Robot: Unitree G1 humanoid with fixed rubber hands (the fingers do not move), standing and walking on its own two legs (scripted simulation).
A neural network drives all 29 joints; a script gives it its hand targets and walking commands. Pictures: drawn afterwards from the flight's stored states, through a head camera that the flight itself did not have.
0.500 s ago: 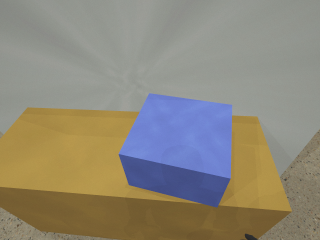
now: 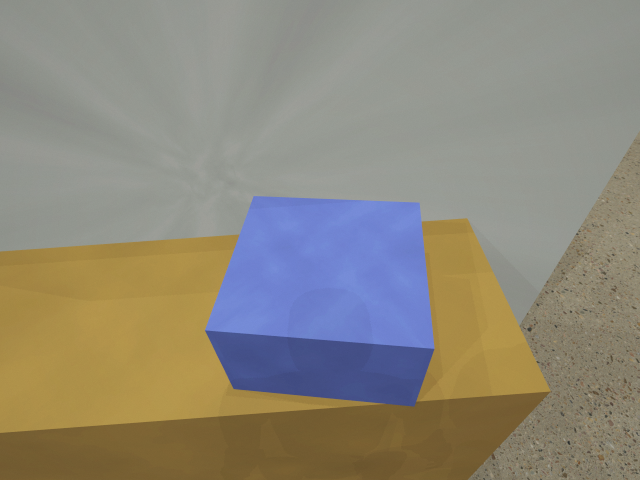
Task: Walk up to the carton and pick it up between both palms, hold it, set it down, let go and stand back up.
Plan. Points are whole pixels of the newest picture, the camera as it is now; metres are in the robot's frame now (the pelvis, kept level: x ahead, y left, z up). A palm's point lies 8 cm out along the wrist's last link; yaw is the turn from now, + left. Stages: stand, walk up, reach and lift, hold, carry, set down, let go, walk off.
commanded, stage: walk up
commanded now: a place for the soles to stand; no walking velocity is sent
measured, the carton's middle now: (328, 294) +0.45 +0.02 -0.07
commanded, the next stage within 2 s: reach and lift in 1.90 s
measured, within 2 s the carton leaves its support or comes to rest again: neither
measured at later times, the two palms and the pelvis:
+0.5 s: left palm out of the picture +0.06 +0.26 -0.13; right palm out of the picture +0.04 -0.24 -0.15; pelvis +0.00 +0.02 -0.01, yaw -7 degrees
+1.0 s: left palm out of the picture +0.12 +0.25 -0.13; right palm out of the picture +0.00 -0.21 -0.14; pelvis +0.01 +0.03 +0.00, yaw -13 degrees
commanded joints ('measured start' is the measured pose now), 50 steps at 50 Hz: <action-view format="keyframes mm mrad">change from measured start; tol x16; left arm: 1 72 139 19 -47 3 -7 7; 50 -30 132 9 -79 8 11 19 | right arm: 1 -4 -125 -23 -55 -3 -6 -1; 50 90 -143 -29 -70 18 2 7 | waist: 1 2 12 11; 29 -10 37 15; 35 22 -180 115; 50 -9 52 -4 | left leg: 1 108 114 -109 -89 163 57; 28 117 345 -139 -100 160 192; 36 -208 12 -114 206 -332 -3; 40 184 113 -187 -119 269 35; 43 142 314 -316 -185 350 155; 50 127 144 -93 -111 501 47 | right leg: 1 -170 -122 140 -86 317 -24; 30 -218 -57 95 127 155 -6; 36 -122 -273 629 -184 332 -201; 40 -221 -111 267 21 469 -46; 43 -190 -31 91 90 8 29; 50 -101 -88 92 20 415 -1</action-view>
